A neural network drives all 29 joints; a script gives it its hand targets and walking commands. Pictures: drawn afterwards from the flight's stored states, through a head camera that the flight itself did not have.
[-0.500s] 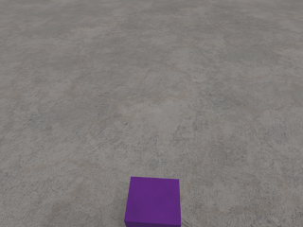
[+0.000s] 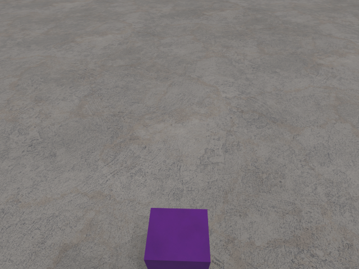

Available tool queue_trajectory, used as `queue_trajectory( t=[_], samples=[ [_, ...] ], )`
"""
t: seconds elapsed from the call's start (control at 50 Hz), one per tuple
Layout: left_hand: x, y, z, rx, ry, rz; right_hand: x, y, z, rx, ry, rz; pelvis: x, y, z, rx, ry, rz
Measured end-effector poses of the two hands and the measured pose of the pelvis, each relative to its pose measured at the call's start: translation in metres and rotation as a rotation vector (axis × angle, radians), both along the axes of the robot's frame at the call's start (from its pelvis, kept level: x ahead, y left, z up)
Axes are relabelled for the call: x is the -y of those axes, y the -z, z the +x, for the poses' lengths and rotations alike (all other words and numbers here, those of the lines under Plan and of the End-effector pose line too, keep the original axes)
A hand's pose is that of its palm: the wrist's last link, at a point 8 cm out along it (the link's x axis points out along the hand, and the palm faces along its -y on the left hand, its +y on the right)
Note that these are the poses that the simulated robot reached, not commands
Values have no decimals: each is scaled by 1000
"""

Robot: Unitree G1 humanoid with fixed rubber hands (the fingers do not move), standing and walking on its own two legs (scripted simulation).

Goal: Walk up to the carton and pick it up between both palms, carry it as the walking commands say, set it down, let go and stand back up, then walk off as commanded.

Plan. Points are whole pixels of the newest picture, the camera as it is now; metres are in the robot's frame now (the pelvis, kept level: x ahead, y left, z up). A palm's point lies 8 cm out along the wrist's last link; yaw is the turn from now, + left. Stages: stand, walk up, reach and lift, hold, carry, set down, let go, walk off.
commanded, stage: stand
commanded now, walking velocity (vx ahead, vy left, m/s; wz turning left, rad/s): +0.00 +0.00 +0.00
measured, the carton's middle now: (178, 242) +0.42 +0.03 -0.64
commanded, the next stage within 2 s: walk off in 0.86 s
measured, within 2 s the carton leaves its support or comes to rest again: neither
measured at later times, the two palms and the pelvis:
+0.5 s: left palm out of the picture -0.08 +0.22 -0.14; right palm out of the picture -0.10 -0.21 -0.14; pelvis -0.03 +0.01 +0.01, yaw -1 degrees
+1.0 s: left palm out of the picture -0.10 +0.23 -0.14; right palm out of the picture -0.13 -0.18 -0.14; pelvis -0.06 +0.02 +0.01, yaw -1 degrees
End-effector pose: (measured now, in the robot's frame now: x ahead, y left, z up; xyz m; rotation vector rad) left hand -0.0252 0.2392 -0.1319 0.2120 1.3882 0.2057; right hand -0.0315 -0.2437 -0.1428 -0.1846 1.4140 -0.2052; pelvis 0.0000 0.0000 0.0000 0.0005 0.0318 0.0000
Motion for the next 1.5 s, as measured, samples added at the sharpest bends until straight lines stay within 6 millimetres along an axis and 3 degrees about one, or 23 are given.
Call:
queue_trajectory(
  t=[0.2,0.34,0.44,0.68,0.9,1.14,1.32,1.4,1.5],
  samples=[
    [19,4,-33,-62,0,-58,-12,-1,-43,-81,21,27,0,-3,-19,30,9,0],
    [21,4,-58,-113,-17,-76,-21,-5,-67,-138,27,32,-4,-5,-28,35,13,-1],
    [19,5,-61,-123,-8,-80,-29,-3,-72,-138,42,38,-10,-5,-32,38,13,-5],
    [7,6,-46,-70,10,-78,-52,0,-70,-84,51,68,-20,-7,-41,46,20,5],
    [5,4,-66,-104,-4,-70,-61,2,-88,-105,59,91,-23,-8,-54,57,26,11],
    [11,7,-79,-114,1,-83,-47,1,-96,-91,87,60,-22,-5,-68,52,34,14],
    [-18,17,-55,10,45,-33,-15,3,-92,-4,104,-59,-31,8,-106,40,78,13],
    [-44,20,-51,21,93,-32,-27,-7,-104,55,135,-99,-52,7,-129,21,122,11],
    [-72,7,-27,100,172,-28,-50,-23,-147,81,196,-133,-76,-2,-149,32,203,-40]
  ],
)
